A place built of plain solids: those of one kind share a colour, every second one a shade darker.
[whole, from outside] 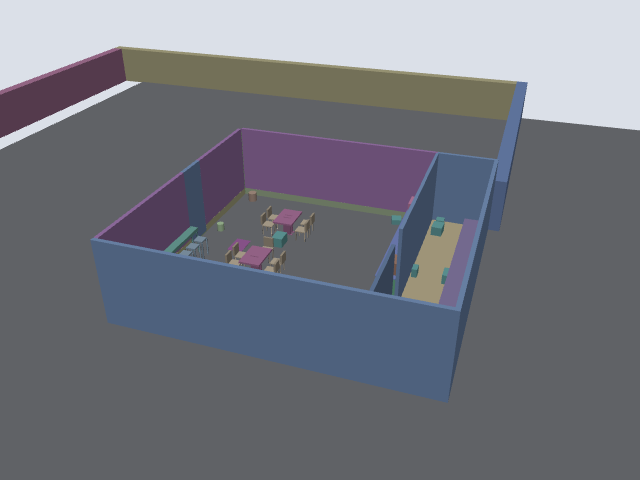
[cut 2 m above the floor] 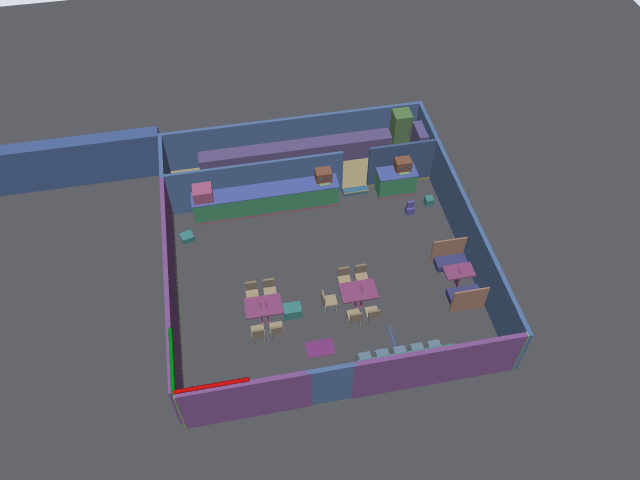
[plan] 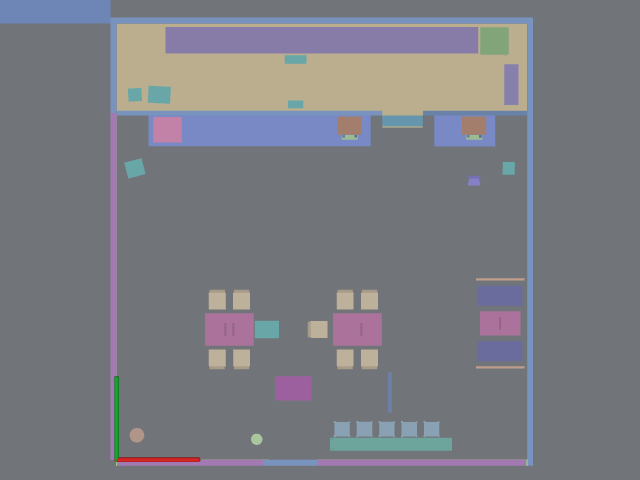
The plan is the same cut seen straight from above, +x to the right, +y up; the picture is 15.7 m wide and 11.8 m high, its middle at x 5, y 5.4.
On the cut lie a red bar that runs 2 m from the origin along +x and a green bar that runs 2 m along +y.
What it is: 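A corner cafe of the 2010s to 2020s; 10.1 x 10.7 m, ceiling 3.1 m, a street door 0.95 x 2.1 m in the glazed front; tables 0.75 m, chairs 0.45 m, bar tops 1.06 m, a counter 1.0 m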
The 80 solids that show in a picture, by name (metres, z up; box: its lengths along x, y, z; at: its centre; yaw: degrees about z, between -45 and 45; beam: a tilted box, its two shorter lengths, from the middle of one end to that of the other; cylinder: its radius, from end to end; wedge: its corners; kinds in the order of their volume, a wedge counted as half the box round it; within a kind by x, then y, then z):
{
 "street_hedge_1": {"box": [39.8, 0.6, 2.25], "at": [5.04, -16.3, 1.07]},
 "street_hedge_side_1": {"box": [0.6, 27.32, 2.25], "at": [-14.55, -2.94, 1.07]},
 "street_hedge_back_1": {"box": [14.71, 0.6, 2.25], "at": [-7.5, 11.02, 1.07]},
 "wall_1": {"box": [0.15, 2.5, 3.16], "at": [-0.07, 9.62, 1.53]},
 "wall_2": {"box": [6.53, 0.12, 3.16], "at": [3.27, 8.52, 1.53]},
 "wall_3": {"box": [1.5, 0.15, 3.16], "at": [4.34, -0.07, 1.53]},
 "wall_4": {"box": [10.39, 0.15, 3.16], "at": [5.04, 10.79, 1.53]},
 "wall_5": {"box": [2.56, 0.12, 3.16], "at": [8.81, 8.52, 1.53]},
 "wall_6": {"box": [0.15, 11.02, 3.16], "at": [10.16, 5.36, 1.53]},
 "window_wall_1": {"box": [0.15, 8.52, 3.16], "at": [-0.07, 4.26, 1.53]},
 "window_wall_2": {"box": [3.75, 0.15, 3.16], "at": [1.87, -0.07, 1.53]},
 "window_wall_3": {"box": [5.14, 0.15, 3.16], "at": [7.52, -0.07, 1.53]},
 "counter_1": {"box": [5.43, 0.7, 1.05], "at": [3.52, 8.11, 0.47]},
 "counter_2": {"box": [1.46, 0.7, 1.05], "at": [8.56, 8.11, 0.47]},
 "back_worktop_1": {"box": [7.69, 0.65, 0.95], "at": [5.04, 10.31, 0.57]},
 "zone_back_1": {"box": [10.09, 2.26, 0.2], "at": [5.04, 9.59, 0.05]},
 "back_fridge_1": {"box": [0.7, 0.68, 1.9], "at": [9.29, 10.29, 1.05]},
 "shelf_1": {"box": [0.35, 1.0, 1.95], "at": [9.71, 9.22, 1.07]},
 "box_cardboard_1": {"box": [0.44, 0.4, 0.26], "at": [0.45, 7.16, 0.08], "yaw": 14.7},
 "box_cardboard_2": {"box": [0.33, 0.33, 0.37], "at": [0.45, 8.97, 0.29], "yaw": 3.9},
 "box_cardboard_3": {"box": [0.55, 0.42, 0.41], "at": [1.05, 8.97, 0.31], "yaw": -2.9},
 "box_cardboard_4": {"box": [0.6, 0.43, 0.44], "at": [3.7, 3.2, 0.17]},
 "box_cardboard_5": {"box": [0.38, 0.19, 0.38], "at": [4.4, 8.74, 0.29]},
 "box_cardboard_6": {"box": [0.54, 0.21, 0.41], "at": [4.4, 9.84, 0.3]},
 "box_cardboard_7": {"box": [0.3, 0.31, 0.38], "at": [9.64, 7.16, 0.14], "yaw": -0.4},
 "bench_upholstered_1": {"box": [1.1, 0.5, 0.25], "at": [9.43, 2.67, 0.33]},
 "bench_upholstered_2": {"box": [1.1, 0.5, 0.25], "at": [9.43, 4.03, 0.33]},
 "coffee_machine_1": {"box": [0.6, 0.45, 0.45], "at": [5.73, 8.21, 1.26]},
 "coffee_machine_2": {"box": [0.6, 0.45, 0.45], "at": [8.79, 8.21, 1.26]},
 "counter_top_1": {"box": [5.47, 0.78, 0.04], "at": [3.52, 8.09, 1.02]},
 "counter_top_2": {"box": [1.5, 0.78, 0.04], "at": [8.56, 8.09, 1.02]},
 "display_1": {"box": [0.7, 0.63, 0.48], "at": [1.25, 8.11, 1.28]},
 "meeting_table_1": {"box": [1.2, 0.8, 0.07], "at": [2.77, 3.2, 0.71]},
 "meeting_table_2": {"box": [0.06, 0.32, 0.8], "at": [2.87, 3.2, 0.35]},
 "meeting_table_3": {"box": [1.2, 0.8, 0.07], "at": [5.92, 3.2, 0.71]},
 "meeting_table_4": {"box": [0.06, 0.32, 0.8], "at": [9.43, 3.35, 0.35]},
 "meeting_table_5": {"box": [1.0, 0.6, 0.07], "at": [9.43, 3.35, 0.71]},
 "side_chair_1": {"box": [0.38, 0.08, 0.38], "at": [2.47, 2.26, 0.65]},
 "side_chair_2": {"box": [0.42, 0.42, 0.04], "at": [2.47, 2.5, 0.43]},
 "side_chair_3": {"box": [0.42, 0.42, 0.04], "at": [2.47, 3.9, 0.43]},
 "side_chair_4": {"box": [0.38, 0.08, 0.38], "at": [2.47, 4.14, 0.65]},
 "side_chair_5": {"box": [0.38, 0.08, 0.38], "at": [3.07, 2.26, 0.65]},
 "side_chair_6": {"box": [0.42, 0.42, 0.04], "at": [3.07, 2.5, 0.43]},
 "side_chair_7": {"box": [0.42, 0.42, 0.04], "at": [3.07, 3.9, 0.43]},
 "side_chair_8": {"box": [0.38, 0.08, 0.38], "at": [3.07, 4.14, 0.65]},
 "side_chair_9": {"box": [0.08, 0.38, 0.38], "at": [4.74, 3.2, 0.65]},
 "side_chair_10": {"box": [0.42, 0.42, 0.04], "at": [4.97, 3.2, 0.43]},
 "side_chair_11": {"box": [0.38, 0.08, 0.38], "at": [5.62, 2.26, 0.65]},
 "side_chair_12": {"box": [0.42, 0.42, 0.04], "at": [5.62, 2.5, 0.43]},
 "side_chair_13": {"box": [0.42, 0.42, 0.04], "at": [5.62, 3.9, 0.43]},
 "side_chair_14": {"box": [0.38, 0.08, 0.38], "at": [5.62, 4.14, 0.65]},
 "side_chair_15": {"box": [0.38, 0.08, 0.38], "at": [6.22, 2.26, 0.65]},
 "side_chair_16": {"box": [0.42, 0.42, 0.04], "at": [6.22, 2.5, 0.43]},
 "side_chair_17": {"box": [0.42, 0.42, 0.04], "at": [6.22, 3.9, 0.43]},
 "side_chair_18": {"box": [0.38, 0.08, 0.38], "at": [6.22, 4.14, 0.65]},
 "booth_back_1": {"box": [1.2, 0.06, 1.15], "at": [9.43, 2.27, 0.53]},
 "booth_back_2": {"box": [1.2, 0.06, 1.15], "at": [9.43, 4.43, 0.53]},
 "stallriser_1": {"box": [3.75, 0.05, 0.35], "at": [1.87, -0.02, 0.12]},
 "stallriser_2": {"box": [5.14, 0.05, 0.35], "at": [7.52, -0.02, 0.12]},
 "stallriser_side_1": {"box": [0.05, 8.52, 0.35], "at": [-0.02, 4.26, 0.12]},
 "console_table_1": {"box": [3.0, 0.32, 0.13], "at": [6.75, 0.38, 0.99]},
 "back_step_1": {"box": [1.0, 0.3, 0.2], "at": [7.03, 8.31, 0.05]},
 "bar_stool_1": {"box": [0.38, 0.36, 0.06], "at": [5.54, 0.75, 0.73]},
 "bar_stool_2": {"box": [0.38, 0.36, 0.06], "at": [6.09, 0.75, 0.73]},
 "bar_stool_3": {"box": [0.38, 0.36, 0.06], "at": [6.64, 0.75, 0.73]},
 "bar_stool_4": {"box": [0.38, 0.36, 0.06], "at": [7.2, 0.75, 0.73]},
 "bar_stool_5": {"box": [0.38, 0.36, 0.06], "at": [7.75, 0.75, 0.73]},
 "front_corner_1": {"box": [0.04, 0.17, 3.01], "at": [0.0, -0.07, 1.46]},
 "front_corner_2": {"box": [0.04, 0.17, 3.01], "at": [10.09, -0.07, 1.46]},
 "plant_pot_1": {"cylinder": 0.18, "from": [0.5, 0.6, 0.0], "to": [0.5, 0.6, 0.38]},
 "door_mat_1": {"box": [0.9, 0.6, 0.07], "at": [4.34, 1.75, -0.02]},
 "bin_waste_1": {"cylinder": 0.14, "from": [3.44, 0.5, 0.0], "to": [3.44, 0.5, 0.31]},
 "wet_floor_sign_1": {"box": [0.3, 0.09, 0.36], "at": [8.79, 6.78, 0.13]},
 "wet_floor_sign_2": {"box": [0.26, 0.09, 0.31], "at": [8.79, 6.86, 0.47]},
 "counter_kick_1": {"box": [5.43, 0.012, 0.15], "at": [3.52, 7.75, 0.03]},
 "counter_kick_2": {"box": [1.46, 0.012, 0.15], "at": [8.56, 7.75, 0.03]},
 "cable_protector_1": {"box": [0.1, 1.0, 0.07], "at": [6.72, 1.65, -0.01]},
 "coffee_machine_drip_1": {"box": [0.4, 0.12, 0.03], "at": [5.73, 7.92, 1.05]},
 "coffee_machine_drip_2": {"box": [0.4, 0.12, 0.03], "at": [8.79, 7.92, 1.05]},
 "back_nose_1": {"box": [1.0, 0.04, 0.05], "at": [7.03, 8.18, 0.13]}
}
